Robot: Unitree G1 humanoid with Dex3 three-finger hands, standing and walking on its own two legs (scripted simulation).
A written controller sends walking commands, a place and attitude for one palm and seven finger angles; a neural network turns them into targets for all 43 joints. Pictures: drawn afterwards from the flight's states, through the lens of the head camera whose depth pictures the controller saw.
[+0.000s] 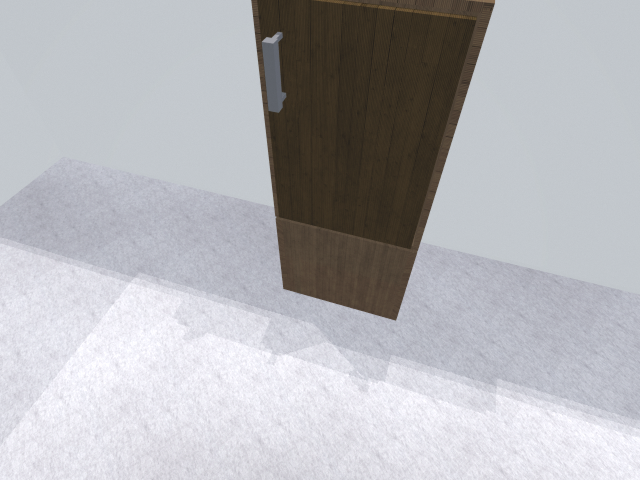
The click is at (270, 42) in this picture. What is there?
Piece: cupboard door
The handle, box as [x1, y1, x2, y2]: [262, 32, 285, 112]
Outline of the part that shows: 281,32 277,32 271,38 266,37 262,41 268,109 277,112 282,107 281,102 285,97 285,93 281,91 277,44 277,42 282,37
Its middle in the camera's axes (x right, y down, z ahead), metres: -0.09 -0.34 +0.79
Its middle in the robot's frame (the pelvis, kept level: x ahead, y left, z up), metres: +0.83 +0.13 +0.11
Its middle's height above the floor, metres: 0.89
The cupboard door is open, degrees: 0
